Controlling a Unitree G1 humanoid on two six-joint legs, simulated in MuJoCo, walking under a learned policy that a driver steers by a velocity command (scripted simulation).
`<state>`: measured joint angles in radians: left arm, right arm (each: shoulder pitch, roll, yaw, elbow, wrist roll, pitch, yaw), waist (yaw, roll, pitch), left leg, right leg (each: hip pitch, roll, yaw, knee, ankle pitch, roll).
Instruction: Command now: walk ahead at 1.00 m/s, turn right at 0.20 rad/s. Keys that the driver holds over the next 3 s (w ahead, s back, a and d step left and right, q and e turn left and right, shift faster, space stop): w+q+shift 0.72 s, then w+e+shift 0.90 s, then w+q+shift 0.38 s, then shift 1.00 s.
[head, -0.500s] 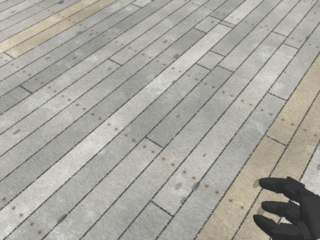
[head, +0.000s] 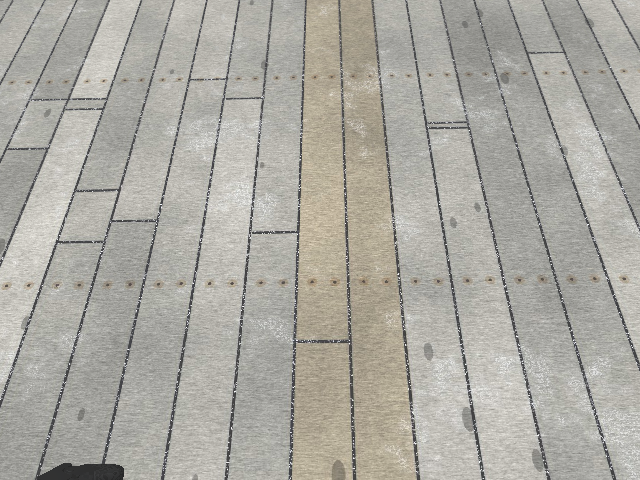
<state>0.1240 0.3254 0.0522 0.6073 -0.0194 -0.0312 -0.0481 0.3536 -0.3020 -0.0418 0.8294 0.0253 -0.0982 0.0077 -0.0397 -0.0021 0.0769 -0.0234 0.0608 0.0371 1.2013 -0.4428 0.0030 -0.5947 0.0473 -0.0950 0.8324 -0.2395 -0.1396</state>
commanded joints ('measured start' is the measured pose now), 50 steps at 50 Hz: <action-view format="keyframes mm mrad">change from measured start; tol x64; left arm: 1 332 170 53 42 11 -41 5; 50 335 63 38 59 23 -89 20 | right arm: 1 -120 -146 -7 -165 60 -49 -5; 50 -262 -62 13 -211 -38 -56 16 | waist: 1 167 -11 -223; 50 146 46 -94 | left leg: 1 -751 2 -150 289 44 70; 16 -641 -11 41 -503 723 75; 26 96 155 -882 -1018 -331 368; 44 116 34 -294 -523 1361 154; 47 -728 -154 -214 269 -7 56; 50 -777 -66 -190 102 95 85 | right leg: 1 791 -365 806 -592 -412 -179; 20 740 -259 -138 -299 1493 153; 23 -59 85 10 857 -331 166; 39 160 -39 121 -330 468 205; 50 736 -230 731 -573 -107 -145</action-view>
